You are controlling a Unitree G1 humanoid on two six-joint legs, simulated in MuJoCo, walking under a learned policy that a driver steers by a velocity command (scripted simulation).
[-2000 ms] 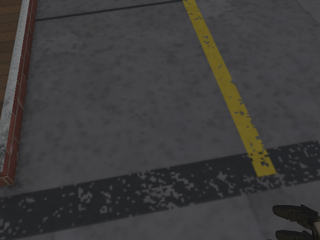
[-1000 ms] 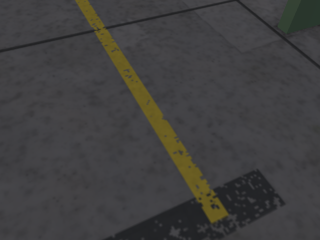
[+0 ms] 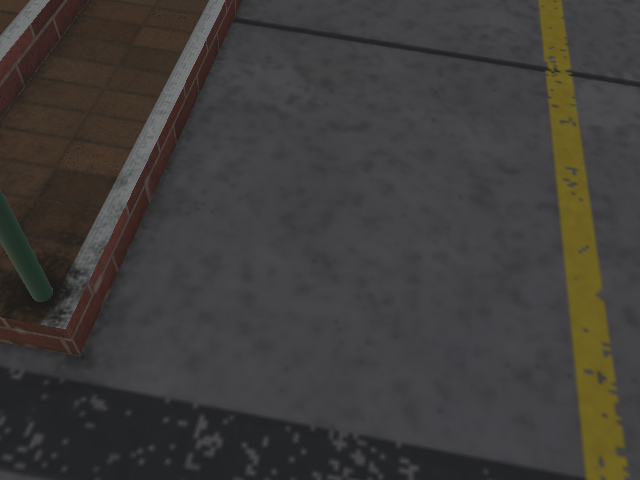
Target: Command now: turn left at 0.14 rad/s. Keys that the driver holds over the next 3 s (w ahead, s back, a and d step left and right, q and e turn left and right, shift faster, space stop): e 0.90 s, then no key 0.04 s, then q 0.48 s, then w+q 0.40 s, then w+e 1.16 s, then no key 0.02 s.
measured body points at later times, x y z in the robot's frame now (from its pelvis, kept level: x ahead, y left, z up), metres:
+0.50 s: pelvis -0.01 -0.03 -0.01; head +0.03 -0.06 +0.44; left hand +0.19 +0.23 -0.10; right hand +0.09 -0.34 -0.12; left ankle +0.00 +0.10 -0.71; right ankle -0.05 -0.11 -0.74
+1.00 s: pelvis +0.01 -0.02 +0.00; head +0.04 -0.03 +0.45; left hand +0.30 +0.15 -0.09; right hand +0.02 -0.34 -0.09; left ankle +0.08 +0.09 -0.74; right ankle -0.05 -0.11 -0.73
